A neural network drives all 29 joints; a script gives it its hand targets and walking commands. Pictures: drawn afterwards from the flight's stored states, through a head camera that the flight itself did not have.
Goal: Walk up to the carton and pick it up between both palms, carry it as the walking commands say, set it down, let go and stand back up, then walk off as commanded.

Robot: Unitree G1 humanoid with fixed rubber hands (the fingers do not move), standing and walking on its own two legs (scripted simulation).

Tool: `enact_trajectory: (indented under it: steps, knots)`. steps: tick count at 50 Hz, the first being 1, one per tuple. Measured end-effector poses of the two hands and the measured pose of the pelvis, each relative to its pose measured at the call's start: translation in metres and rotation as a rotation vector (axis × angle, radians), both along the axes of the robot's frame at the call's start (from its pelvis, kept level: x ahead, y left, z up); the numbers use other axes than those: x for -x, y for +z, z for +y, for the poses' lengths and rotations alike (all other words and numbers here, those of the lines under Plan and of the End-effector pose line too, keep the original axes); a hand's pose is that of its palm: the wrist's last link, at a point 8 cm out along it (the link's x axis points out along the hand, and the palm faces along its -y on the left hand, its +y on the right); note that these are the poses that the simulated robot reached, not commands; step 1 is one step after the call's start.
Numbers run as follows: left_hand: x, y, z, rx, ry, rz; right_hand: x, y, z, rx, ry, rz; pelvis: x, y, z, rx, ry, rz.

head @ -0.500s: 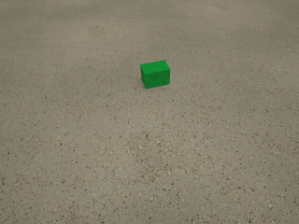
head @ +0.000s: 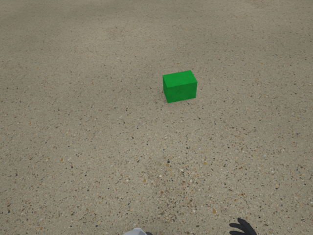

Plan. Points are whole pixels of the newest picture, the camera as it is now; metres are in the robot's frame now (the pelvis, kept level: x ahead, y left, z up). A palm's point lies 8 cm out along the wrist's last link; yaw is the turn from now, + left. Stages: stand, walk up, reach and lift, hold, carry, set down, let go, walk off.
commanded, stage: walk up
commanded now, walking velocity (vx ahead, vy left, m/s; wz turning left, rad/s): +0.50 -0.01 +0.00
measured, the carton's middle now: (179, 86) +1.44 -0.01 -0.68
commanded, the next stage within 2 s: none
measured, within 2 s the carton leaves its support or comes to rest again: neither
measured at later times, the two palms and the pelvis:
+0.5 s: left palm (100, 180) +0.31 +0.25 -0.14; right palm out of the picture +0.14 -0.21 -0.10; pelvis +0.21 +0.02 +0.01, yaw +2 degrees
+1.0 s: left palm (122, 161) +0.36 +0.17 -0.10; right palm (256, 130) +0.54 -0.30 -0.13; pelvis +0.44 -0.06 +0.02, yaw +0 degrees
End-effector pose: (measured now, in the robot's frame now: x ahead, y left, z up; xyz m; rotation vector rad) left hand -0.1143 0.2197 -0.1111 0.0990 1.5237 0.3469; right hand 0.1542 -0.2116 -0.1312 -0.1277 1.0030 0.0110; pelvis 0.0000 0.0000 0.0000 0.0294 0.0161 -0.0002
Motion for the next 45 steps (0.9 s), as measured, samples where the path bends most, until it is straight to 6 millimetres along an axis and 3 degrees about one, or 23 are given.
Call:
enact_trajectory:
  steps: [3, 5, 9, 13, 18, 25, 30, 34, 35, 37, 41, 45]
  knots:
    - [-0.028, -0.023, 0.024, 0.025, 0.003, 0.045, -0.044, 0.001, 0.007, 0.072, -0.007, -0.060, -0.035, -0.016, 0.019, 0.017, -0.005, 0.010]
    - [-0.062, -0.034, 0.041, 0.041, -0.017, 0.024, -0.048, 0.004, 0.005, 0.121, -0.030, -0.052, -0.052, -0.018, 0.029, 0.021, -0.004, 0.000]
    - [-0.158, -0.036, 0.066, 0.056, -0.094, -0.123, -0.010, 0.019, -0.008, 0.202, -0.110, 0.092, -0.088, -0.003, 0.041, 0.061, 0.009, -0.020]
    - [-0.243, -0.033, 0.071, 0.101, -0.153, -0.244, 0.027, 0.034, -0.011, 0.240, -0.181, 0.225, -0.119, 0.009, 0.044, 0.090, 0.022, -0.044]
    - [-0.322, -0.030, 0.059, 0.152, -0.188, -0.332, 0.039, 0.038, 0.003, 0.217, -0.225, 0.331, -0.156, 0.015, 0.042, 0.104, 0.034, -0.046]
    - [-0.424, -0.024, 0.029, 0.173, -0.251, -0.394, 0.012, 0.031, 0.006, 0.166, -0.279, 0.385, -0.214, 0.014, 0.022, 0.091, 0.035, -0.019]
    - [-0.516, -0.019, -0.002, 0.149, -0.319, -0.461, -0.008, 0.019, -0.015, 0.144, -0.310, 0.480, -0.265, 0.004, -0.005, 0.068, 0.032, 0.007]
    - [-0.588, -0.019, -0.028, 0.081, -0.368, -0.523, -0.035, -0.001, -0.049, 0.127, -0.315, 0.564, -0.312, -0.013, -0.035, 0.044, 0.032, 0.027]
    - [-0.597, -0.019, -0.032, 0.060, -0.367, -0.528, -0.048, -0.006, -0.058, 0.122, -0.303, 0.572, -0.321, -0.016, -0.042, 0.049, 0.030, 0.023]
    - [-0.596, -0.016, -0.035, 0.025, -0.348, -0.500, -0.089, -0.010, -0.074, 0.115, -0.272, 0.527, -0.338, -0.013, -0.052, 0.037, 0.036, 0.010]
    - [-0.552, -0.005, -0.031, -0.017, -0.236, -0.361, -0.205, -0.007, -0.102, 0.117, -0.178, 0.338, -0.371, 0.003, -0.065, 0.001, 0.031, -0.011]
    - [-0.507, 0.008, -0.034, -0.034, -0.135, -0.235, -0.303, -0.003, -0.111, 0.099, -0.102, 0.204, -0.402, 0.012, -0.067, -0.017, 0.012, -0.032]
